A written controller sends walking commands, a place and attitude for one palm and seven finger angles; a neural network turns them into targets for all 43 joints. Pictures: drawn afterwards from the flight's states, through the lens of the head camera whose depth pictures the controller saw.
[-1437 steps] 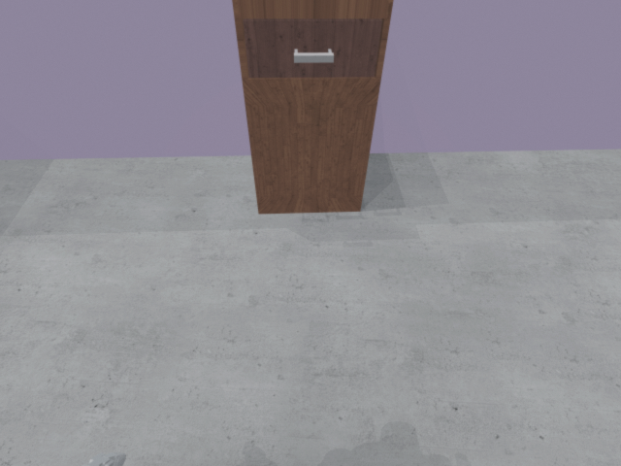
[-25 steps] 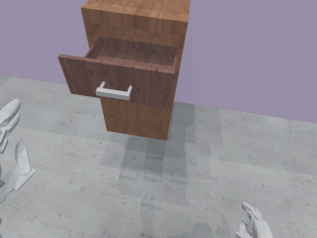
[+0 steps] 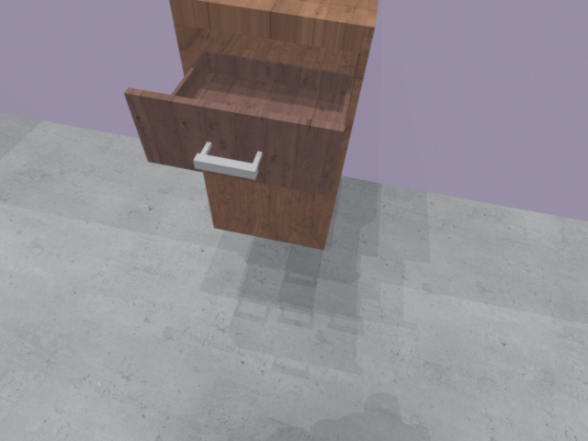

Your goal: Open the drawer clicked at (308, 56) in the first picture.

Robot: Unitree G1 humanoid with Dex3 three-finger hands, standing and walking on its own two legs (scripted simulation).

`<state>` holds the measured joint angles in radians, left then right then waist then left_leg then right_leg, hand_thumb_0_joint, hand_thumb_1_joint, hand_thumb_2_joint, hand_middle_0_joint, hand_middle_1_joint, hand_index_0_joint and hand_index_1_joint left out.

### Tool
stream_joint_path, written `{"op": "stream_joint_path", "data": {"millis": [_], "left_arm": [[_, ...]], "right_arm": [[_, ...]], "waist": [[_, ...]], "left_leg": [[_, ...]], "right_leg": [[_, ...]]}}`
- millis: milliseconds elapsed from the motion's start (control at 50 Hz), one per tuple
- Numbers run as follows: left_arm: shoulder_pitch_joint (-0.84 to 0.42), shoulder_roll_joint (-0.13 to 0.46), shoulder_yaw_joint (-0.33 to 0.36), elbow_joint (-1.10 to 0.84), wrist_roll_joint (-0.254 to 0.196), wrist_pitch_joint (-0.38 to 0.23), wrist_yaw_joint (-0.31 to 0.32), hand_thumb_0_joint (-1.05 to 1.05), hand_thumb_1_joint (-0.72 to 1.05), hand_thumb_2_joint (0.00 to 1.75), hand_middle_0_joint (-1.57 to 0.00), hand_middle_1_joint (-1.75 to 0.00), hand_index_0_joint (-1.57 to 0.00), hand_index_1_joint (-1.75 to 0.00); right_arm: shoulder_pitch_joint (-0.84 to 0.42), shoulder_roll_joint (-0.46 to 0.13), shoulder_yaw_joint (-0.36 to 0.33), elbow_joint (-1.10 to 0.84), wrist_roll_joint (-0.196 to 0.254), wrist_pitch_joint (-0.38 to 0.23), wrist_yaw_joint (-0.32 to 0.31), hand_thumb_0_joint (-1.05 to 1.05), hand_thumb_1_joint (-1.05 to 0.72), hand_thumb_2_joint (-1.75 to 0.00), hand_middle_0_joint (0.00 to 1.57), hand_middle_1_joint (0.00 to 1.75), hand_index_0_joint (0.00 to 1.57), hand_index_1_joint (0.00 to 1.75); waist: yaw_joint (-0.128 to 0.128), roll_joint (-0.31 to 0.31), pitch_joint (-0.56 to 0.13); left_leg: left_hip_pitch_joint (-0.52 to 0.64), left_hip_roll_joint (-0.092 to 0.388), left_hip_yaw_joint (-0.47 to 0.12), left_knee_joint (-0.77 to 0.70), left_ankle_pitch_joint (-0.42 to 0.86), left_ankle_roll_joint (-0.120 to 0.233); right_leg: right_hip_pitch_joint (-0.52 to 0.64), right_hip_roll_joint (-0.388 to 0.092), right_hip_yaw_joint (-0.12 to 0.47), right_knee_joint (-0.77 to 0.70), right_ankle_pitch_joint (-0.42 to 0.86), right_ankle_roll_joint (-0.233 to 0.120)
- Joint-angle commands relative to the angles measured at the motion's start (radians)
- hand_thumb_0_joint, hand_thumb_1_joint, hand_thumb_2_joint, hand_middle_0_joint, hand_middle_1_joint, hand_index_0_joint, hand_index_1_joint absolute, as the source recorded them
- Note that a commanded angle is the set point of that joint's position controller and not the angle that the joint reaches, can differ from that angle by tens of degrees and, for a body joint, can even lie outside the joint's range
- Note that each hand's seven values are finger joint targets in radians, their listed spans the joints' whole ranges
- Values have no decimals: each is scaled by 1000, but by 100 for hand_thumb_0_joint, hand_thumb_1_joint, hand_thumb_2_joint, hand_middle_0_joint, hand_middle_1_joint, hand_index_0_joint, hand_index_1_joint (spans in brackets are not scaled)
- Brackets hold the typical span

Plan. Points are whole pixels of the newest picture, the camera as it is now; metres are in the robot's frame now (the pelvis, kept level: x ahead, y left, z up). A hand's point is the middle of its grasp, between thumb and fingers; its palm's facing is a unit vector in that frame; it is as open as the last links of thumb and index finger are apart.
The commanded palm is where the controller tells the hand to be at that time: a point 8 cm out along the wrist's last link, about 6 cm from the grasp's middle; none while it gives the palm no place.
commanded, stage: let the arm hang, fingers relaxed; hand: left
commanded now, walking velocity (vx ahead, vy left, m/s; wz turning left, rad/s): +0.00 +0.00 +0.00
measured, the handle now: (229, 159) +0.62 +0.17 -0.03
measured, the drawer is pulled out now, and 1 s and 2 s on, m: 0.30 0.30 0.30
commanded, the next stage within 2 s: look to check the result in 0.68 s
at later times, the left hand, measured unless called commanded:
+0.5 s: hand out of the picture +0.00 +0.16 -0.18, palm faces -0.01 -0.99 -0.16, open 7.3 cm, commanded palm none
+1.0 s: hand out of the picture +0.00 +0.15 -0.17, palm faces +0.00 -0.99 -0.16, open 7.4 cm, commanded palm none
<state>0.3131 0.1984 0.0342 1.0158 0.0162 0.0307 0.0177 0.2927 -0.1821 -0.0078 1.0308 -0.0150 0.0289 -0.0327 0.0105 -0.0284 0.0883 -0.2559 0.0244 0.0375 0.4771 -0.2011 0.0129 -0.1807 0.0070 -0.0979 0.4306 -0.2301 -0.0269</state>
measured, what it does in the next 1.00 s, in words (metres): stands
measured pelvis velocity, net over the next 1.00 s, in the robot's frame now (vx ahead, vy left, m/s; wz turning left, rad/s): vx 0.01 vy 0.00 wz -0.04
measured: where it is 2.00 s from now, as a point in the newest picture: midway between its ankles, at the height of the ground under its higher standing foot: outside the picture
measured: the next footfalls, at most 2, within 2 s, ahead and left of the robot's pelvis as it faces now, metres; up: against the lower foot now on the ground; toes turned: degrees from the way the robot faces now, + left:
none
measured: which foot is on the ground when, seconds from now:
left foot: down 0.00-1.00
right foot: down 0.00-1.00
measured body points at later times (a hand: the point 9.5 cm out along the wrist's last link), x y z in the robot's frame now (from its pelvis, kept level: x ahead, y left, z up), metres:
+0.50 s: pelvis +0.00 +0.00 +0.00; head +0.01 +0.00 +0.45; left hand +0.00 +0.21 -0.16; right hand -0.03 -0.18 -0.16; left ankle +0.03 +0.11 -0.74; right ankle +0.00 -0.10 -0.74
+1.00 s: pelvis +0.01 +0.00 +0.00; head +0.03 +0.00 +0.45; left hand +0.00 +0.20 -0.16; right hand -0.02 -0.20 -0.16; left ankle +0.03 +0.11 -0.74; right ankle +0.00 -0.10 -0.74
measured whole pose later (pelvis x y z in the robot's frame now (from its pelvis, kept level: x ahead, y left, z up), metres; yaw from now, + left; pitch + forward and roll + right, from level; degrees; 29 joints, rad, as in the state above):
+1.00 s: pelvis +0.01 +0.00 +0.00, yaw -2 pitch -2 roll +0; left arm 0.30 0.11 0.01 1.15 0.01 0.00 0.04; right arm 0.31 -0.09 -0.01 1.14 -0.01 0.01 -0.04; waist -0.01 0.01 0.06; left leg -0.18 0.03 0.08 0.41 -0.20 0.01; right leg -0.14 0.01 -0.06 0.40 -0.23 -0.03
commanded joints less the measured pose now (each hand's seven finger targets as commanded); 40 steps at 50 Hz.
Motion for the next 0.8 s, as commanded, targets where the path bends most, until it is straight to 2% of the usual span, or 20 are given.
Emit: {"op": "stream_joint_path", "data": {"millis": [0,20,40,140,180,280,360,400,460,520,600,660,780], "left_arm": [[31,67,-5,28,-8,-33,4,0,90,90,-20,-30,-20,-30],[35,65,-8,48,-8,-32,5,0,90,90,-20,-30,-20,-30],[45,67,-11,61,-7,-34,7,0,90,90,-20,-30,-20,-30],[67,56,-20,111,-10,-33,13,0,90,90,-20,-30,-20,-30],[66,49,-21,118,-9,-30,15,0,90,90,-20,-30,-20,-30],[76,29,-18,123,-8,-33,20,0,90,90,-20,-30,-20,-30],[77,13,-15,118,-8,-33,24,0,90,90,-20,-30,-20,-30],[74,11,-12,115,-7,-33,24,0,90,90,-20,-30,-20,-30],[74,7,-11,111,-8,-35,26,0,90,90,-20,-30,-20,-30],[73,2,-8,110,-8,-36,25,0,90,90,-20,-30,-20,-30],[69,1,-6,112,-8,-39,25,0,90,90,-20,-30,-20,-30],[70,-3,-6,113,-7,-40,26,0,90,90,-20,-30,-20,-30],[65,-3,-7,118,-9,-41,27,0,90,90,-20,-30,-20,-30]], "right_arm": [[36,-59,-13,-5,6,-27,-9,0,-90,-90,20,30,20,30],[42,-57,-11,6,7,-25,-9,0,-90,-90,20,30,20,30],[54,-54,-12,16,9,-25,-9,0,-90,-90,20,30,20,30],[74,-46,-9,56,11,-22,-10,0,-90,-90,20,30,20,30],[84,-37,-10,66,9,-18,-9,0,-90,-90,20,30,20,30],[98,-11,-13,82,6,-21,-9,0,-90,-90,20,30,20,30],[104,7,-16,93,5,-23,-10,0,-90,-90,20,30,20,30],[107,15,-16,96,4,-22,-9,0,-90,-90,20,30,20,30],[115,25,-17,100,3,-22,-9,0,-90,-90,20,30,20,30],[119,29,-17,100,3,-25,-10,0,-90,-90,20,30,20,30],[121,30,-19,98,4,-27,-11,0,-90,-90,20,30,20,30],[122,30,-18,99,4,-28,-13,0,-90,-90,20,30,20,30],[122,23,-17,102,5,-29,-14,0,-90,-90,20,30,20,30]], "waist": [[-16,101,-58],[-17,98,-36],[-17,66,-28],[-15,44,-6],[-19,32,24],[-19,34,8],[-17,23,30],[-16,42,48],[-16,34,41],[-17,70,40],[-18,40,21],[-19,62,14],[-22,40,9]], "left_leg": [[74,81,-84,-123,55,27],[73,81,-82,-130,40,26],[84,86,-82,-130,61,27],[89,85,-75,-146,23,25],[65,80,-74,-160,-35,24],[65,78,-68,-158,-26,25],[50,76,-68,-157,-28,25],[37,70,-64,-159,-43,22],[36,71,-62,-153,-41,22],[38,70,-56,-154,-28,20],[57,73,-57,-145,5,21],[68,77,-55,-141,27,21],[83,79,-55,-143,46,20]], "right_leg": [[5,-100,114,-117,55,-25],[-7,-100,116,-126,39,-25],[-11,-95,116,-128,48,-24],[-25,-93,120,-138,7,-21],[-39,-93,119,-141,-28,-19],[-39,-90,124,-127,-11,-19],[-50,-88,122,-120,-13,-19],[-61,-87,125,-118,-19,-20],[-56,-87,128,-120,-20,-21],[-55,-89,131,-117,-3,-23],[-45,-91,131,-117,21,-22],[-40,-92,130,-118,35,-23],[-29,-91,132,-122,46,-21]]}}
